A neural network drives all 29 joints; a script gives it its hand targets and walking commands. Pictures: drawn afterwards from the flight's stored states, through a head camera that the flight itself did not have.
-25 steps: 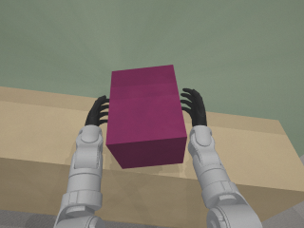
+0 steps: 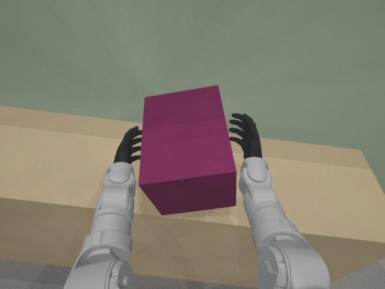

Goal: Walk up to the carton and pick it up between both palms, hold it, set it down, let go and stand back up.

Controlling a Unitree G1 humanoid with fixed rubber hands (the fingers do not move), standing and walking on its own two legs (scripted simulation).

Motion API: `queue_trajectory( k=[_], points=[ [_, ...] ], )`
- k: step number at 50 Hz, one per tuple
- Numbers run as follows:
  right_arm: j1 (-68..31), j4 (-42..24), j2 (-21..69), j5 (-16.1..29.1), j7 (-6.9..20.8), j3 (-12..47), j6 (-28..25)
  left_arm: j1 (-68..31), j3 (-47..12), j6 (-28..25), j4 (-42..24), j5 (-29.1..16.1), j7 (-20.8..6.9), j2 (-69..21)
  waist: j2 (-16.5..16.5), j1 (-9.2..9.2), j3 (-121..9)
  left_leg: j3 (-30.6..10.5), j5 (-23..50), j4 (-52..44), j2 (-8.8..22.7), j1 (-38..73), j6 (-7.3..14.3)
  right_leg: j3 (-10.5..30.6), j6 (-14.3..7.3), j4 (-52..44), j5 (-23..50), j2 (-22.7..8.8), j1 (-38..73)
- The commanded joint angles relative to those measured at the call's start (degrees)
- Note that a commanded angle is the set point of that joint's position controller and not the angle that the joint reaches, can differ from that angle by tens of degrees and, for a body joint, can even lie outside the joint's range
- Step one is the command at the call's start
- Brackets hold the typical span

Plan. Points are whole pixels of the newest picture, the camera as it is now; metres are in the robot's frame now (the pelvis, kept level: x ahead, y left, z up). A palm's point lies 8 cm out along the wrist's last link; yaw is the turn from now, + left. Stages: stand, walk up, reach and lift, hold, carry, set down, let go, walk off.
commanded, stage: set down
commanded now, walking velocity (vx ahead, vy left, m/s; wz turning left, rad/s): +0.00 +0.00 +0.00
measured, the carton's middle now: (189, 150) +0.43 +0.01 +0.04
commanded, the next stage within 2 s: none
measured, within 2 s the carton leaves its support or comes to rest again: neither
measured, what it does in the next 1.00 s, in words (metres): stands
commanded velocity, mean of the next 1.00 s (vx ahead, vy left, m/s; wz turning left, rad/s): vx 0.00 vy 0.00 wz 0.00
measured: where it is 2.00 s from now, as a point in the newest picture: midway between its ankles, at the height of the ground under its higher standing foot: outside the picture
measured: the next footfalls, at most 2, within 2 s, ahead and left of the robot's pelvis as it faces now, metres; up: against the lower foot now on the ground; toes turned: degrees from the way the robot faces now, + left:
none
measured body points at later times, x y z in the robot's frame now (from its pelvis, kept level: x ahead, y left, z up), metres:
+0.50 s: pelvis +0.00 +0.00 +0.00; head +0.03 +0.03 +0.45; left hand +0.39 +0.15 +0.03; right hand +0.41 -0.12 +0.08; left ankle +0.01 +0.11 -0.75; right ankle -0.01 -0.10 -0.75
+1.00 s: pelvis +0.00 +0.01 +0.00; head +0.05 +0.03 +0.45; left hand +0.39 +0.15 +0.01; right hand +0.41 -0.12 +0.06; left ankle +0.01 +0.11 -0.75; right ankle -0.01 -0.10 -0.75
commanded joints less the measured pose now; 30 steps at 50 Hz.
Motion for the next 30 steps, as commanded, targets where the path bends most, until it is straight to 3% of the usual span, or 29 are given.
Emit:
queue_trajectory(
  k=[1, 3, 9, 16, 24, 30],
  points=[
    [-26.01, -0.99, 28.17, -2.85, 6.43, 15.54, -0.53, -37.57, -18.06, -7.14, -7.84, -2.07, -5.06, -28.01, 3.48, -0.60, -24.48, 1.44, 17.43, 0.67, -0.82, 4.27, -2.28, -0.23, 2.43, 3.14, 21.79, 0.52, 9.35],
    [-26.15, -0.42, 28.45, -3.47, 6.44, 14.41, -0.54, -38.73, -17.72, -7.80, -7.32, -2.13, -4.93, -27.78, 3.61, -0.92, -24.88, 1.40, 16.72, 0.59, -0.73, 3.67, -2.44, -0.06, 2.39, 3.06, 21.11, 0.48, 8.95],
    [-26.34, 1.21, 29.41, -5.00, 7.66, 11.85, 0.17, -39.24, -14.28, -9.15, -4.45, -0.94, -4.71, -26.91, 3.53, 0.34, -24.36, 1.81, 13.95, -0.48, -0.42, 1.57, -1.79, 0.41, 2.15, 3.04, 17.84, 0.25, 8.61],
    [-26.88, 3.07, 30.00, -8.38, 8.49, 7.58, 0.12, -41.89, -12.60, -11.81, -1.99, -0.62, -4.02, -26.55, 3.96, 0.12, -26.83, 2.10, 14.07, -0.07, -0.27, 1.74, -2.15, 0.44, 2.13, 2.96, 15.28, 0.35, 5.72],
    [-26.08, 6.04, 31.56, -10.32, 8.75, 5.53, 0.39, -42.85, -10.28, -14.06, 1.15, 0.22, -3.45, -25.65, 4.07, 0.41, -26.91, 2.20, 15.10, 0.65, -0.10, -1.18, -1.87, 1.29, 2.21, 4.37, 18.17, 0.10, 6.60],
    [-24.37, 7.26, 32.38, -11.01, 8.70, 5.52, -0.51, -40.75, -9.23, -15.46, 2.79, 1.03, -3.49, -25.92, 3.44, 0.41, -28.63, 1.75, 20.39, 2.23, 0.00, -0.95, -1.97, 1.29, 2.52, 5.43, 23.58, 0.34, 6.96]
  ],
)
